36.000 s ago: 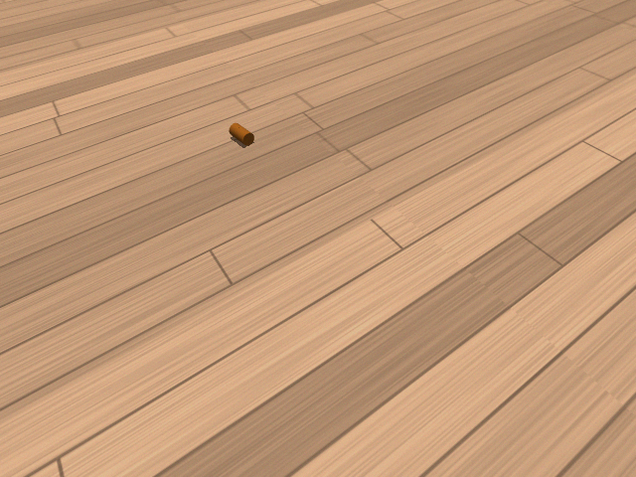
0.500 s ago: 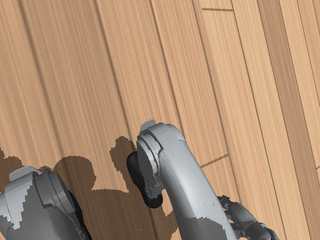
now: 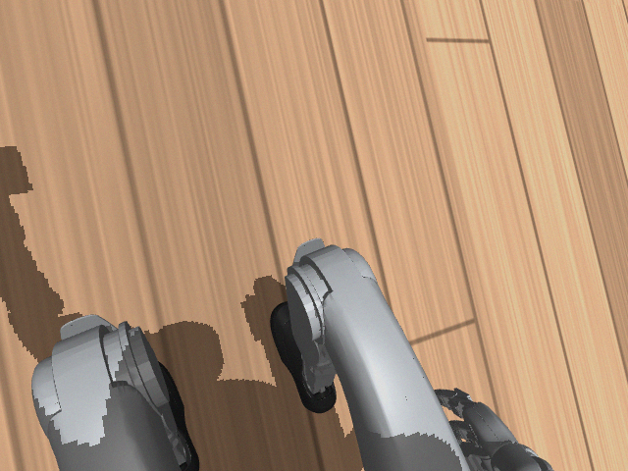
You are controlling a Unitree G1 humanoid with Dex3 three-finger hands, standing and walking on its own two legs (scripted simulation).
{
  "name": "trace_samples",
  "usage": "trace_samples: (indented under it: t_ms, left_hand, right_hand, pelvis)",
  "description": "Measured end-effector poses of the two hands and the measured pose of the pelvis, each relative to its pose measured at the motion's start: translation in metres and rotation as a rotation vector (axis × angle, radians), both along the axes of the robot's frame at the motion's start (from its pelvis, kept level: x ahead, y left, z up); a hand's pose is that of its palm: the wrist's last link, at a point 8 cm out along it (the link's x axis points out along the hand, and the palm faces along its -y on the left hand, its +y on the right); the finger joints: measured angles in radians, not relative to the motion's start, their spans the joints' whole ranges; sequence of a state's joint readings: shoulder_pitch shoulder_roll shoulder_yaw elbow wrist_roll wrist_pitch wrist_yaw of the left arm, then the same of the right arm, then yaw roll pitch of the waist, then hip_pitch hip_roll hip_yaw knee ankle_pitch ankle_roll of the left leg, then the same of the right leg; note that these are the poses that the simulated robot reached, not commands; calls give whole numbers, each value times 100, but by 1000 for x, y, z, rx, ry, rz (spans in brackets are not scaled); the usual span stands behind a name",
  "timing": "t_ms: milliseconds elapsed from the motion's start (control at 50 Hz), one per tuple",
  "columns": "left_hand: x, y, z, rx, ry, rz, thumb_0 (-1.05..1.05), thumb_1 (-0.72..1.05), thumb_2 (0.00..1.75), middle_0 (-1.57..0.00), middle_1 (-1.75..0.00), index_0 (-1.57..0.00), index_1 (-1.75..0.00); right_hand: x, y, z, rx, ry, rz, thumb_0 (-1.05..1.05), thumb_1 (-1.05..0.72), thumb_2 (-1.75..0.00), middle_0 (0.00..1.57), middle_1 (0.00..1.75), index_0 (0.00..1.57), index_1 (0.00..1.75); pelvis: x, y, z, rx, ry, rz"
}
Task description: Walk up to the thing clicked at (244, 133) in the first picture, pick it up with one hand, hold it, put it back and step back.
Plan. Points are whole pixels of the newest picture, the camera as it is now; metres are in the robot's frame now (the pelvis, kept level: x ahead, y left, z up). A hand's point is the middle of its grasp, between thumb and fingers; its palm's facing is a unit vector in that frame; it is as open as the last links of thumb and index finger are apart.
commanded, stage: lift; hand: left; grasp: from above
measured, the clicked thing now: out of the picture +0.55 +0.33 -0.17
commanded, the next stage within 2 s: hold in 1.66 s
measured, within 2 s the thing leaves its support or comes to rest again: neither
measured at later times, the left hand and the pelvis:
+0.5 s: hand out of the picture +0.46 +0.34 -0.02, palm faces -0.46 -0.10 -0.88, open 9.7 cm; pelvis +0.00 +0.00 +0.07, yaw +5 degrees
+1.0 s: hand out of the picture +0.37 +0.30 +0.17, palm faces -0.44 -0.14 -0.89, open 9.8 cm; pelvis +0.01 +0.00 +0.24, yaw +10 degrees
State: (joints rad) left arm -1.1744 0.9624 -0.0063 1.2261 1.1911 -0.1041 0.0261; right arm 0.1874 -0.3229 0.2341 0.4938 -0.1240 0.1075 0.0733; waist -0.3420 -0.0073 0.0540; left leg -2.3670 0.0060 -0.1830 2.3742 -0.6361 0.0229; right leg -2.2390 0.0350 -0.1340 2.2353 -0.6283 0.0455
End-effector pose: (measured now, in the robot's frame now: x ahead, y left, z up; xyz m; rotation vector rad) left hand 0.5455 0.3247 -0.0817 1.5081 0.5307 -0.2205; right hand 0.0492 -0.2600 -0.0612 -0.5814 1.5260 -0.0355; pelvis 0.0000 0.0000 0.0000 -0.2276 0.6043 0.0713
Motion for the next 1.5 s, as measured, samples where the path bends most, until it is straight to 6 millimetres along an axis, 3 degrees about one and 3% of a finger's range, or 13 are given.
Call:
trace_samples:
  t_ms: [140,280,480,640,820,1020,1140,1320,1500]
  left_hand:
    - [-13,0,14,-35,27,-12,0,16,15,-80,-32,-82,-28]
    - [-32,6,42,-50,25,-28,0,14,19,-77,-39,-79,-35]
    - [-71,15,109,-55,3,-34,0,12,26,-74,-46,-76,-42]
    - [-101,8,167,-55,-16,-25,0,11,28,-72,-48,-74,-44]
    - [-132,-6,239,-41,-31,4,0,12,30,-70,-50,-72,-46]
    - [-175,-20,320,-67,-17,24,0,10,34,-68,-53,-70,-50]
    - [-194,-24,358,-60,-19,32,0,10,34,-68,-54,-70,-51]
    - [-196,-30,400,-40,-21,29,0,9,36,-67,-58,-69,-54]
    - [-184,-34,432,-35,-26,42,0,7,39,-66,-61,-68,-58]
  right_hand:
    - [-4,-1,8,1,17,-23,0,-91,-90,21,30,21,29]
    - [6,-7,19,-14,-8,-32,0,-91,-90,21,30,21,29]
    - [40,-3,38,25,-109,-41,0,-91,-90,21,30,21,29]
    - [67,10,62,93,-210,-57,0,-90,-90,21,30,21,29]
    - [82,20,112,151,-297,-104,0,-90,-89,21,30,21,29]
    - [91,15,191,161,-381,-132,1,-90,-89,21,30,21,29]
    - [102,12,236,156,-436,-130,1,-90,-89,21,30,21,29]
    - [119,11,286,161,-488,-129,1,-90,-89,21,30,21,29]
    - [129,18,315,181,-491,-148,1,-90,-89,21,30,21,29]
  pelvis:
    - [-1,-1,12,9,13,11]
    - [-2,0,27,17,25,27]
    - [-3,1,66,53,33,48]
    - [-2,2,107,86,6,60]
    - [2,0,167,121,-56,72]
    - [14,-4,246,162,-157,85]
    - [24,-4,287,181,-219,94]
    - [41,0,333,199,-288,101]
    - [58,7,365,214,-338,94]
